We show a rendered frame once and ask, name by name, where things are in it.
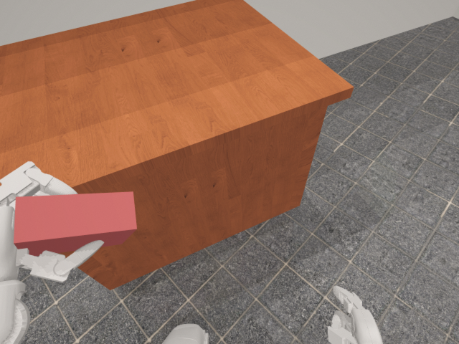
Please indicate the right robot hand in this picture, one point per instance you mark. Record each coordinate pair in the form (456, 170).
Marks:
(361, 328)

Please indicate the left robot thigh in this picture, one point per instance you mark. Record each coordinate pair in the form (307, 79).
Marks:
(187, 334)

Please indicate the sponge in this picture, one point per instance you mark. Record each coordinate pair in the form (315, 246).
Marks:
(64, 223)

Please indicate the robot left forearm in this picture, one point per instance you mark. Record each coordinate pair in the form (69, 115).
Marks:
(14, 314)

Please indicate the table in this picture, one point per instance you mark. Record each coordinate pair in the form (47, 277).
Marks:
(206, 110)

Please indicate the left robot hand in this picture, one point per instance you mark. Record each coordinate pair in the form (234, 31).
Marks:
(28, 180)

